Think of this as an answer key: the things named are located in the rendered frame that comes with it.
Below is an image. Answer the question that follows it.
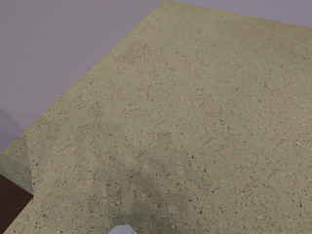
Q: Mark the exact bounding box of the cabinet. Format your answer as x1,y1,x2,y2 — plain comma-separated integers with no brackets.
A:
0,175,34,234

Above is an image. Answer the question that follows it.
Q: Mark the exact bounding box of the robot left thigh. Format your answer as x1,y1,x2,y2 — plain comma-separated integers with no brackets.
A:
108,224,137,234

